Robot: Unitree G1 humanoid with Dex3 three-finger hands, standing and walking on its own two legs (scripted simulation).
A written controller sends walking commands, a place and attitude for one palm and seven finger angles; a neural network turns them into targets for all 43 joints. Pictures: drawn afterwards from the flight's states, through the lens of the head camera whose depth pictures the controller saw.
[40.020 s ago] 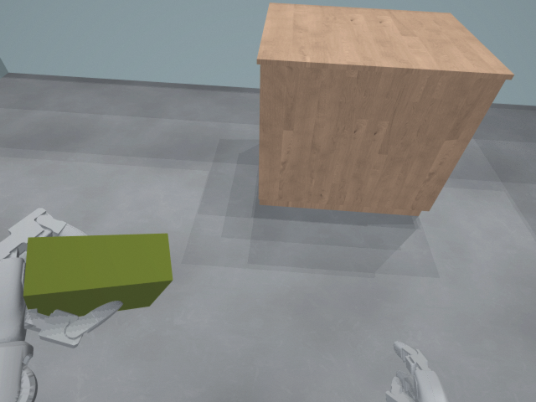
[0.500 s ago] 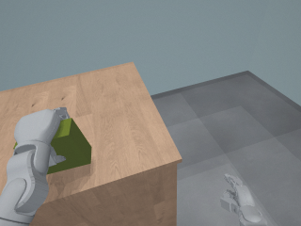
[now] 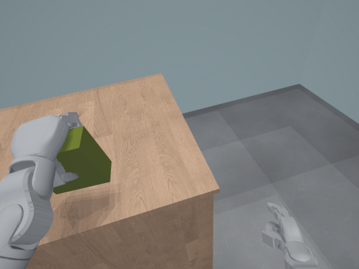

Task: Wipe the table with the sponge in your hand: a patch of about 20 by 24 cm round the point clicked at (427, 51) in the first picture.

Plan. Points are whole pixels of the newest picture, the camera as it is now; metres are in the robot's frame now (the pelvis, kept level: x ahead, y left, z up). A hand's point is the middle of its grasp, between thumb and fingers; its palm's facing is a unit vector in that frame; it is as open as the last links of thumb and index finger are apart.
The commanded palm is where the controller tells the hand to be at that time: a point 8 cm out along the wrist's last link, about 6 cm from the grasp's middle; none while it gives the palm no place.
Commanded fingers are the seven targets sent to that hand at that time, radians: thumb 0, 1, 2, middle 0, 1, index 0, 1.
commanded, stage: lift the sponge slowly off the table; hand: left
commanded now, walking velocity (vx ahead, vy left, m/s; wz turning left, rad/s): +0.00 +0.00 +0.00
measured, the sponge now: (74, 168) +0.25 +0.28 +0.14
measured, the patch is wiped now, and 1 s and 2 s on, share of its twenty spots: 1.00 1.00 1.00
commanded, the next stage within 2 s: bring the sponge back beside the body in 0.42 s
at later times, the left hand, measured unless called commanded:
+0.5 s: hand (55, 140) +0.25 +0.28 +0.22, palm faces +0.28 -0.12 -0.95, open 9.9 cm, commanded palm +0.20 +0.28 +0.29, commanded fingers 0.00 0.10 1.30 -1.20 -1.60 -1.20 -1.60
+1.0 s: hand (50, 155) +0.23 +0.28 +0.20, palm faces +0.25 -0.13 -0.96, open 9.9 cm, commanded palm +0.18 +0.29 +0.28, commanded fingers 0.00 0.10 1.30 -1.20 -1.60 -1.20 -1.60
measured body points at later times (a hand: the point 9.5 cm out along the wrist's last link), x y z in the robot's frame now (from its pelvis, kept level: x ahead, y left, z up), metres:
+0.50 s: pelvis -0.01 +0.01 +0.00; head -0.03 -0.04 +0.45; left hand +0.23 +0.28 +0.27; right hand +0.26 -0.17 -0.06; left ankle +0.03 +0.12 -0.74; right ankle +0.00 -0.09 -0.74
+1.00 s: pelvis -0.01 +0.01 +0.00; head -0.03 -0.05 +0.45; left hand +0.21 +0.28 +0.25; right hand +0.26 -0.18 -0.07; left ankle +0.03 +0.12 -0.74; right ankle +0.00 -0.09 -0.74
